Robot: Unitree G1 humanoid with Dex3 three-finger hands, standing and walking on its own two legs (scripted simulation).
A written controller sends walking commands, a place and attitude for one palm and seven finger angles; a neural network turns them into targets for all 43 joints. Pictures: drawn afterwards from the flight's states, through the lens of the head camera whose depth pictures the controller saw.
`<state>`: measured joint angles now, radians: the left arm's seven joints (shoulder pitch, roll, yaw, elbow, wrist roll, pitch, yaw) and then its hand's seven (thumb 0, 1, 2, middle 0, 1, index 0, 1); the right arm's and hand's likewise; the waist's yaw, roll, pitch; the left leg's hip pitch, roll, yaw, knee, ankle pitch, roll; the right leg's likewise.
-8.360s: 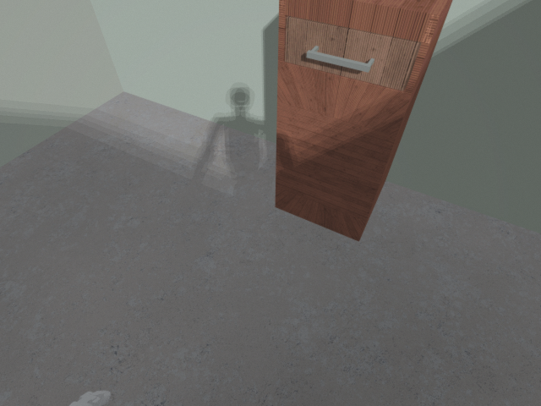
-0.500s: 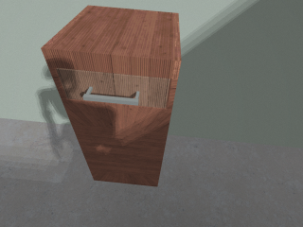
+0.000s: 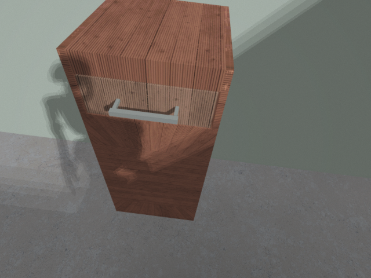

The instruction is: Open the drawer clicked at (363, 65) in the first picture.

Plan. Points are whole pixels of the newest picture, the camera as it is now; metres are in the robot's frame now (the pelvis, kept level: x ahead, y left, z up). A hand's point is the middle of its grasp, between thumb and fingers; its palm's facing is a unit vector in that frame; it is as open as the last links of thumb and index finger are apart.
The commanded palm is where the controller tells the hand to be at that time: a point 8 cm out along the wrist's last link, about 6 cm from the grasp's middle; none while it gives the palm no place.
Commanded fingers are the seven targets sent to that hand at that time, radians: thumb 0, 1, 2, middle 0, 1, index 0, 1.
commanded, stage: look again from close up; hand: left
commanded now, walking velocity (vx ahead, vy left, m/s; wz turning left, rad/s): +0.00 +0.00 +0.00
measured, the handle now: (145, 111) +0.52 +0.16 +0.04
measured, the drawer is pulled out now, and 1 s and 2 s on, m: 0.00 0.00 0.00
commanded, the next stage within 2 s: raise the hand with hooked fingers in 0.48 s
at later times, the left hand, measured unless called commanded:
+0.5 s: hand out of the picture -0.03 +0.15 -0.18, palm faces +0.03 -0.99 -0.14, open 7.4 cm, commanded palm none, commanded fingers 0.00 0.90 0.90 -0.20 -0.30 -0.20 -0.30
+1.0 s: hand (116, 263) +0.16 +0.15 -0.05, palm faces -0.07 -0.18 -0.98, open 8.5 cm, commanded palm +0.14 +0.19 +0.01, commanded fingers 0.00 0.39 0.68 -0.24 -0.63 -0.24 -0.63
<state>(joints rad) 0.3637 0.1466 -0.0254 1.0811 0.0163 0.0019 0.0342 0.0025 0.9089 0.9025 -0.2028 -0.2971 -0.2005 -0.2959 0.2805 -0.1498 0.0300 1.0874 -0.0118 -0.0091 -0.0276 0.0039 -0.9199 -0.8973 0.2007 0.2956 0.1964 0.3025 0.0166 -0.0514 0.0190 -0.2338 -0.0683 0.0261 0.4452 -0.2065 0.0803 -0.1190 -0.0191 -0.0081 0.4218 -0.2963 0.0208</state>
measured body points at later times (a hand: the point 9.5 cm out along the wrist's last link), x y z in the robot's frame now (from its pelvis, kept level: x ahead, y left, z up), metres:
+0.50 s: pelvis +0.00 +0.00 +0.00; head +0.00 +0.02 +0.45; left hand -0.03 +0.21 -0.17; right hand +0.00 -0.23 -0.15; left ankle +0.02 +0.07 -0.74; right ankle -0.04 -0.13 -0.74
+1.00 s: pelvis -0.02 -0.05 -0.04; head -0.01 -0.08 +0.41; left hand +0.16 +0.16 +0.01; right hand +0.21 -0.29 -0.10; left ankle +0.02 +0.07 -0.74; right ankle -0.03 -0.11 -0.74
